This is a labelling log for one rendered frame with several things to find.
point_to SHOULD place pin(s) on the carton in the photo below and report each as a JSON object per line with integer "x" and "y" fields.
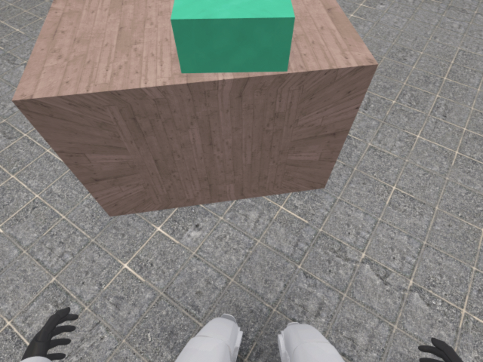
{"x": 233, "y": 35}

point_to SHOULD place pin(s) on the pedestal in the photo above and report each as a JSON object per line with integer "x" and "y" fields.
{"x": 104, "y": 88}

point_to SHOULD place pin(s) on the robot right thigh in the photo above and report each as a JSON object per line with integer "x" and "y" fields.
{"x": 304, "y": 343}

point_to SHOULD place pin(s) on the right robot hand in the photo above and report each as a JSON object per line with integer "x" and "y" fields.
{"x": 441, "y": 350}

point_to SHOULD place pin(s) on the robot thigh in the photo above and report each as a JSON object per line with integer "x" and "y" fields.
{"x": 218, "y": 341}
{"x": 304, "y": 343}

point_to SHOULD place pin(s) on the robot left thigh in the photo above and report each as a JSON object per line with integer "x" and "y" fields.
{"x": 218, "y": 341}

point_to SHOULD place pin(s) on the left robot hand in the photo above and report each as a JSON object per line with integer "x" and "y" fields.
{"x": 42, "y": 342}

